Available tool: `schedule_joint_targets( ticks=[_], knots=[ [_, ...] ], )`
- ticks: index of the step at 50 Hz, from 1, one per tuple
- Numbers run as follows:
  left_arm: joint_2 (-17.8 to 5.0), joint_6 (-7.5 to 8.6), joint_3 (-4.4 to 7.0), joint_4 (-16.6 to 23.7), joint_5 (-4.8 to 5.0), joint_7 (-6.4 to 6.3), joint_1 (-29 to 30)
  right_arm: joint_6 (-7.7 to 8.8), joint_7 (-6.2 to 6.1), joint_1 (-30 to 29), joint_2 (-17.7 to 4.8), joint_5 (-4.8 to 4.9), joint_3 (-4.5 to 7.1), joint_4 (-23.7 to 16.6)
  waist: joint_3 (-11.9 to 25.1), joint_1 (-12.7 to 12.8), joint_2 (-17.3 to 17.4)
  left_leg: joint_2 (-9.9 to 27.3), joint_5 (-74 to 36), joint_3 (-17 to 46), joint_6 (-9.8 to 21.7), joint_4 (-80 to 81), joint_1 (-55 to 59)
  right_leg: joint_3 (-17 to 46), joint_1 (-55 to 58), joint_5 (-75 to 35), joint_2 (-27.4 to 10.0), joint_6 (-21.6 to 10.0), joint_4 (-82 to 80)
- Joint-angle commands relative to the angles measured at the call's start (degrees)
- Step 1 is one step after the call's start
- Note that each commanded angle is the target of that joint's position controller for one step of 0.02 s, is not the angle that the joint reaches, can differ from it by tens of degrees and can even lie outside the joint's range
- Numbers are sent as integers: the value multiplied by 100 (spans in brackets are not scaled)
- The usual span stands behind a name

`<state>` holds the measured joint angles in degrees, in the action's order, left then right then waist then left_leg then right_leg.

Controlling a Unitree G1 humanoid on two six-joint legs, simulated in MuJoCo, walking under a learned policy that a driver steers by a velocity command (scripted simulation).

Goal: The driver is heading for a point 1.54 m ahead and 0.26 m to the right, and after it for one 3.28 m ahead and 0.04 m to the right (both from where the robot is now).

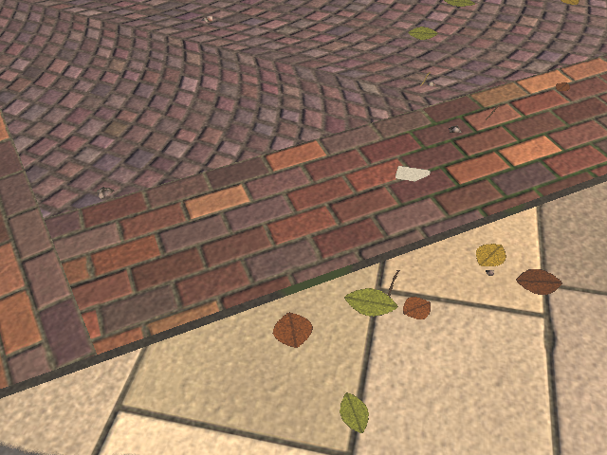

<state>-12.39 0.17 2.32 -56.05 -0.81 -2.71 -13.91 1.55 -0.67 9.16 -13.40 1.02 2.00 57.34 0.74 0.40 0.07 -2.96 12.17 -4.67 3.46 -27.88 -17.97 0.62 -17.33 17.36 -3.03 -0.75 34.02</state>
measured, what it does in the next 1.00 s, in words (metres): walks ahead: left foot, then right foot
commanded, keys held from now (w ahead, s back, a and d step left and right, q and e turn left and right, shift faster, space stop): w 1.00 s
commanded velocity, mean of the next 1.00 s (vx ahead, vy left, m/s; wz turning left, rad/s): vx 0.44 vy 0.00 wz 0.00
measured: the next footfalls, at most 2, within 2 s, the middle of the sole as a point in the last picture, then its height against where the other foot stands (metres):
left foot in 0.36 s outside the picture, level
right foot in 0.86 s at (363, 440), level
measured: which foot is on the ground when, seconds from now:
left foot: down 0.00-0.00, up 0.02-0.34, down 0.36-0.86, up 0.88-1.00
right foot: down 0.00-0.38, up 0.40-0.84, down 0.86-1.00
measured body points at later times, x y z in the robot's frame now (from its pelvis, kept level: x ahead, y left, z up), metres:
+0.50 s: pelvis +0.18 +0.06 +0.01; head +0.19 +0.07 +0.46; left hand +0.20 +0.33 -0.14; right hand +0.27 -0.20 -0.12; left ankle +0.18 +0.15 -0.73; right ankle +0.12 -0.09 -0.64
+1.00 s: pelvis +0.46 +0.02 +0.00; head +0.49 +0.01 +0.45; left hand +0.59 +0.27 -0.12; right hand +0.48 -0.25 -0.14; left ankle +0.34 +0.16 -0.63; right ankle +0.53 -0.06 -0.73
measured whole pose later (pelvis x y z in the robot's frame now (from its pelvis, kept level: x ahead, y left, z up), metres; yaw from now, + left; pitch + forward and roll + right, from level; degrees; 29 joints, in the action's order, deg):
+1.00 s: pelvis +0.46 +0.02 +0.00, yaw +1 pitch +1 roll +0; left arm -13.6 5.7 3.6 -51.0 0.1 2.0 -7.4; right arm 5.4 -0.2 17.1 -14.2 1.6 3.0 58.3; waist -3.1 -0.9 1.0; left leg 2.4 22.1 1.8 3.2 -68.3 -20.7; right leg -4.2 -20.2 6.8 2.5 -4.2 26.7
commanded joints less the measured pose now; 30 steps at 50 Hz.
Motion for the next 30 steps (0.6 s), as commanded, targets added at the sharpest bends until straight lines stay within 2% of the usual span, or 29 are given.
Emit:
schedule_joint_targets(
  ticks=[1,2,3,4,5,6,8,10,12,14,16,17,18,19,20,21,22,23,24,25,27,30],
  knots=[
    [-1137,174,297,-216,79,-6,-1297,165,-80,-850,-501,110,115,-659,-728,483,-1378,93,1835,78,-87,-649,-1568,1846,530,2870,-1072,-1056,-2404],
    [-1320,290,359,-189,74,2,-1220,243,-58,-893,-526,61,140,-730,-847,493,-1889,61,1365,234,-33,-1705,-2102,2936,852,2750,-1707,-1312,-2915],
    [-1054,409,304,-127,21,12,-1041,285,-14,-662,-693,38,225,-615,-753,291,-1438,269,1306,546,28,-2311,-2417,2867,1084,2147,-1686,-1263,-2787],
    [-896,501,283,-94,75,45,-899,318,33,-429,-674,38,249,-495,-602,158,-1094,390,1052,650,77,-2504,-2595,2578,1377,1643,-1555,-1126,-2656],
    [-796,547,268,-78,143,75,-888,350,61,-431,-600,35,255,-456,-472,145,-838,500,829,656,91,-2498,-2714,2290,1639,1191,-1456,-1016,-2591],
    [-750,559,260,-86,176,92,-893,379,80,-574,-509,32,243,-474,-424,166,-700,580,563,609,54,-2291,-2691,1977,1736,760,-1361,-930,-2608],
    [-718,550,265,-104,150,98,-945,402,113,-889,-324,14,198,-527,-313,244,-690,556,136,383,-87,-1705,-2196,1360,1584,68,-1084,-830,-2623],
    [-854,525,311,-129,143,97,-1050,394,146,-1146,-207,22,139,-589,-300,334,-787,474,-24,213,-184,-1089,-1630,1018,1309,-132,-962,-841,-2625],
    [-1019,506,370,-165,169,119,-1154,368,169,-1262,-267,61,114,-622,-353,372,-867,403,4,92,-219,-658,-1144,897,1063,-128,-981,-900,-2578],
    [-1087,488,411,-195,232,144,-1179,347,184,-1207,-393,84,118,-625,-395,306,-894,390,-73,59,-176,-330,-689,901,877,-64,-1088,-914,-2445],
    [-1068,465,419,-184,276,150,-1064,327,171,-751,-551,83,180,-479,-341,18,-806,340,-240,39,-76,-48,90,821,594,-129,-1073,-790,-2136],
    [-1021,466,400,-156,257,149,-965,309,136,-242,-698,96,262,-320,-181,-243,-726,275,-184,25,12,47,774,679,361,-611,-971,-681,-1707],
    [-866,478,348,-93,212,156,-818,313,83,551,-992,110,400,-107,231,-617,-416,538,-84,408,197,171,1841,311,-61,-1203,-669,-474,-612],
    [-443,528,231,146,109,162,-720,294,22,1336,-1582,24,554,19,795,-830,983,1857,418,2256,702,647,3221,-355,-1463,-337,-90,-67,1585],
    [-185,652,164,272,189,136,-815,320,101,1740,-1731,-6,558,139,1176,-821,1927,2657,1362,4370,1415,1496,3684,-41,-2665,1462,441,42,3094],
    [-666,732,271,294,288,159,-619,392,135,1231,-1300,-21,406,21,620,-647,1202,2562,1697,4117,1355,1520,3186,408,-3167,1236,-2,-96,3888],
    [-799,767,304,325,333,193,-413,431,162,796,-913,-21,308,-115,220,-494,896,2271,1459,3351,1112,1547,2653,366,-3218,661,-249,-246,3922],
    [-726,757,312,298,303,171,-337,454,200,430,-752,-57,249,-214,-36,-326,560,2003,934,2768,975,1673,2130,278,-3032,141,-430,-265,3703],
    [-692,725,342,312,232,147,-274,463,219,274,-641,-77,210,-248,-195,-209,508,1839,296,2343,894,1769,1743,284,-2820,-185,-565,-256,3358],
    [-605,679,347,313,211,149,-305,447,215,317,-506,-105,166,-198,-221,-117,542,1686,-208,1980,827,1856,1493,258,-2545,-384,-628,-246,3160],
    [-466,599,337,373,197,164,-214,440,159,584,-568,-109,172,-84,-269,-48,489,1604,-1149,1601,868,1939,1359,139,-2473,-624,-607,-152,2769],
    [-379,564,288,674,135,200,494,420,51,784,-763,-98,200,-26,-414,-102,293,1529,-1773,1217,890,2032,1276,53,-2583,-1326,-522,11,1646]
  ],
)
Velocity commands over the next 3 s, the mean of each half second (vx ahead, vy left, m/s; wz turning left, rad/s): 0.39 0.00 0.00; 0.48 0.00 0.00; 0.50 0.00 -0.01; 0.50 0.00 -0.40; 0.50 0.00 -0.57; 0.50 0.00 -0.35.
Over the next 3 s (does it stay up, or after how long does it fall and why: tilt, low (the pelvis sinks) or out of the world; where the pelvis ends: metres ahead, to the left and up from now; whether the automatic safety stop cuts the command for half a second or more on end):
stays up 1.49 -0.18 -0.01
